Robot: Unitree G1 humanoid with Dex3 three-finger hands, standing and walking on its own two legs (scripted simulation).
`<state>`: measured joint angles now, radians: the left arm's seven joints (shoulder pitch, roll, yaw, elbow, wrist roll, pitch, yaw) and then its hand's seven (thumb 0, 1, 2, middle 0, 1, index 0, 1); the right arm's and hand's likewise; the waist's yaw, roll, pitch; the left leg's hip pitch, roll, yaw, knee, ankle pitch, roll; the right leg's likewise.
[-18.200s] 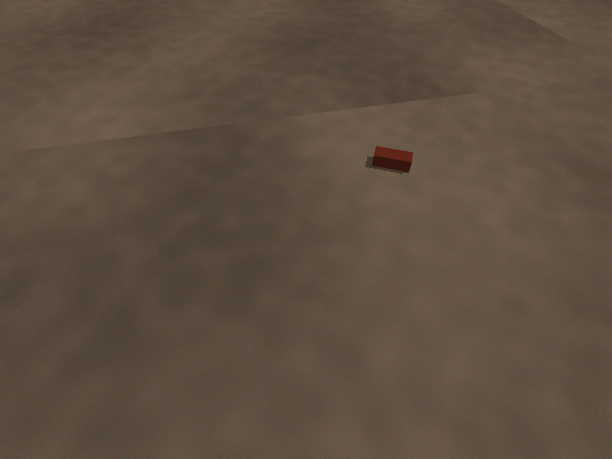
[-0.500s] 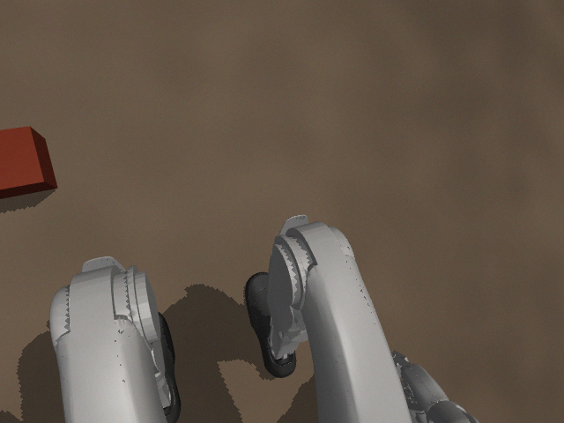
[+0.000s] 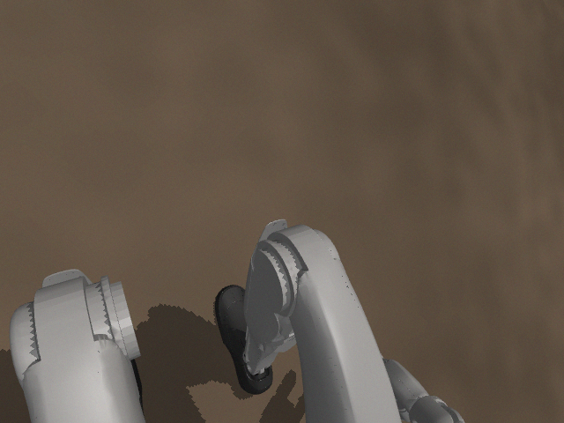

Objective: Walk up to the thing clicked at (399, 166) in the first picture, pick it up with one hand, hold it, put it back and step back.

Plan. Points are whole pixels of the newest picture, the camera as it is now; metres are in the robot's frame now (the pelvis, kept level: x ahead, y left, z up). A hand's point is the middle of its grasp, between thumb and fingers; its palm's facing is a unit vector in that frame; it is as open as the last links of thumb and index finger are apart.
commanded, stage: rest palm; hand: left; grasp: from above
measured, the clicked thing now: out of the picture +0.44 +0.38 -0.27
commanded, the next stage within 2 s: close in 0.32 s
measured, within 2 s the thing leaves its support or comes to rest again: neither
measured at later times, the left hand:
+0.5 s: hand out of the picture +0.41 +0.37 -0.24, palm faces -0.48 -0.17 -0.86, open 13.7 cm
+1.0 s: hand out of the picture +0.42 +0.36 -0.24, palm faces -0.44 -0.13 -0.89, open 12.0 cm
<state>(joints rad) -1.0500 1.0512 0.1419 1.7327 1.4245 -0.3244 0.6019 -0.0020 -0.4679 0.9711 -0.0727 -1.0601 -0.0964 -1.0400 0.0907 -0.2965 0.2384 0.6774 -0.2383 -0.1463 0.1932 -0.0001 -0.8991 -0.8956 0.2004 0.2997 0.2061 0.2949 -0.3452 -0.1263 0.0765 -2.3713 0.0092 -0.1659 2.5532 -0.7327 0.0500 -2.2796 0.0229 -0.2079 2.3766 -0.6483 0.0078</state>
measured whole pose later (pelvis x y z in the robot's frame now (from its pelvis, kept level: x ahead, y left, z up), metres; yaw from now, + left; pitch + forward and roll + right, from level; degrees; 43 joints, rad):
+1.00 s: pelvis +0.00 +0.00 +0.00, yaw -2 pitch +28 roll -15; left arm -1.02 1.11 0.19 1.74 1.37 -0.30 0.62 0.00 -0.25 0.86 -0.22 -1.05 -0.29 -1.01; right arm 0.06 -0.35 0.29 0.64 -0.25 -0.22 0.24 0.00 -0.90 -0.90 0.20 0.30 0.21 0.30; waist -0.35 -0.15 0.16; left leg -2.35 0.01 -0.21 2.58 -0.74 0.05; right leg -2.26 0.04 -0.24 2.37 -0.64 0.01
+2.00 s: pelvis -0.01 +0.00 +0.00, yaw -2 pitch +27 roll -15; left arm -1.01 1.13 0.16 1.72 1.35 -0.36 0.60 -0.01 -0.21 0.71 -0.39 -0.91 -0.46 -0.86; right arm 0.06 -0.35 0.31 0.63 -0.24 -0.20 0.22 0.00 -0.90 -0.90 0.20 0.30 0.21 0.29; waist -0.34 -0.15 0.17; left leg -2.34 0.02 -0.21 2.58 -0.74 0.05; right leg -2.25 0.04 -0.24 2.37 -0.63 0.01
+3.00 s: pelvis -0.01 +0.00 +0.03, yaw +3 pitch +33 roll -12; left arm -0.90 0.89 0.13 1.30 1.25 -0.31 0.27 -0.02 -0.25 0.70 -0.49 -0.81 -0.57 -0.74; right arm 0.10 -0.32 0.13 0.64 -0.14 -0.07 0.21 0.00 -0.91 -0.90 0.20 0.30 0.20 0.29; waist -0.22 -0.02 0.01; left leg -2.32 -0.01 -0.14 2.43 -0.70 0.04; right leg -2.23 0.01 -0.18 2.28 -0.64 0.00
